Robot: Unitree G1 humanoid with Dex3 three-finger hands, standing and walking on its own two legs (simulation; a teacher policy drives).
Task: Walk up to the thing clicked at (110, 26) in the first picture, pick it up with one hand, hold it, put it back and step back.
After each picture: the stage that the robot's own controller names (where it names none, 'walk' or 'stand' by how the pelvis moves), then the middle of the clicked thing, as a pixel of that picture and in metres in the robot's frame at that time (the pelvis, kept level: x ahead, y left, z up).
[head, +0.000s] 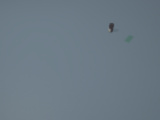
stand; (111, 27) +1.83 -0.42 -0.72
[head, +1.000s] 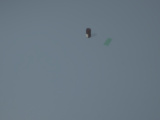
walk; (88, 33) +1.74 +0.00 -0.70
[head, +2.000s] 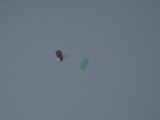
walk; (59, 55) +1.23 +0.30 -0.72
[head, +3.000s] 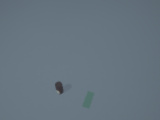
walk; (59, 88) +0.82 +0.25 -0.72
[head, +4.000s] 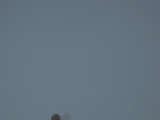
stand; out of the picture +0.51 +0.20 -0.70
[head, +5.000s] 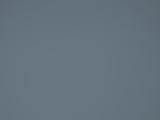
stand; out of the picture +0.45 +0.20 -0.72
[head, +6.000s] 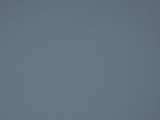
stand; out of the picture +0.42 +0.19 -0.73
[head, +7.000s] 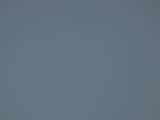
stand; out of the picture +0.42 +0.19 -0.73
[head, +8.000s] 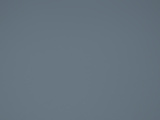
stand; out of the picture +0.41 +0.19 -0.73
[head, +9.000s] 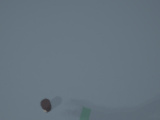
go down; (46, 105) +0.45 +0.20 -0.64
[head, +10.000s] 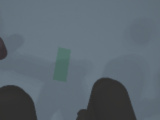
go down; out of the picture +0.48 +0.28 -0.29
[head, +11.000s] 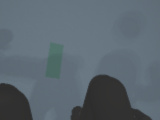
close in; out of the picture +0.47 +0.30 -0.27
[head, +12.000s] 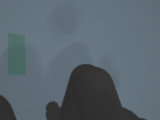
close; out of the picture +0.45 +0.34 -0.22
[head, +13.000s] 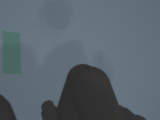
close; out of the picture +0.44 +0.34 -0.23
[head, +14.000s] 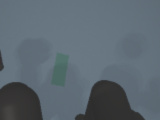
lift; out of the picture +0.38 +0.28 -0.10
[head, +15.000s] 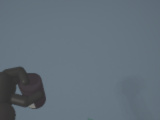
hold; (33, 91) +0.33 +0.16 +0.03
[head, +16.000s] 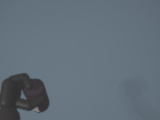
hold; (37, 96) +0.32 +0.16 -0.01
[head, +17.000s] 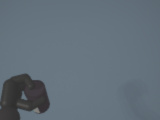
hold; (37, 97) +0.32 +0.16 -0.01
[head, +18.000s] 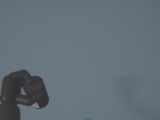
crouch; (37, 93) +0.34 +0.16 -0.03
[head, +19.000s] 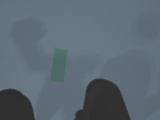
lower; out of the picture +0.47 +0.28 -0.12
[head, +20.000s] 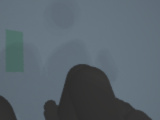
lower; out of the picture +0.42 +0.34 -0.23
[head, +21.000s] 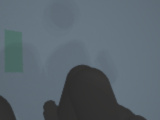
lower; out of the picture +0.42 +0.35 -0.23
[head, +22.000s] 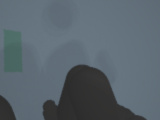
lower; out of the picture +0.42 +0.35 -0.23
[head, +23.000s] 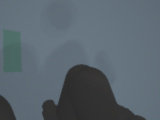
lower; out of the picture +0.42 +0.35 -0.23
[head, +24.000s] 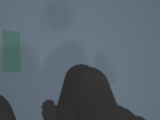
open; out of the picture +0.42 +0.35 -0.23
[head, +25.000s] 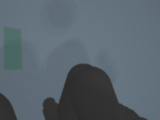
rise; out of the picture +0.42 +0.34 -0.23
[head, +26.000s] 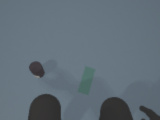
walk; (37, 70) +0.47 +0.24 -0.43
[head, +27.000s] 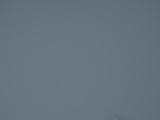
stand; out of the picture +0.41 +0.20 -0.66
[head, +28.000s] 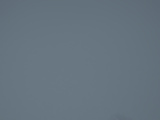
stand; out of the picture +0.42 +0.21 -0.67
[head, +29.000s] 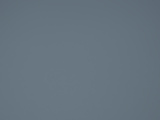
stand; out of the picture +0.42 +0.20 -0.69
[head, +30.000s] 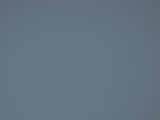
stand; out of the picture +0.42 +0.20 -0.72
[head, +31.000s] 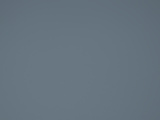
stand; out of the picture +0.40 +0.21 -0.73
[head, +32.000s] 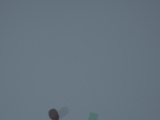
walk; (54, 115) +0.45 +0.22 -0.70
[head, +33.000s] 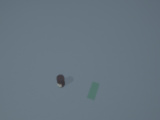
walk; (60, 81) +0.72 +0.17 -0.69
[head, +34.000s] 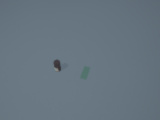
stand; (57, 65) +1.05 +0.27 -0.70
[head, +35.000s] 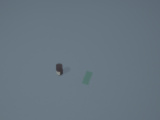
stand; (59, 69) +1.02 +0.19 -0.72
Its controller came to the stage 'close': yes
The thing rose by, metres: 0.70
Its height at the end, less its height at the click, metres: +0.00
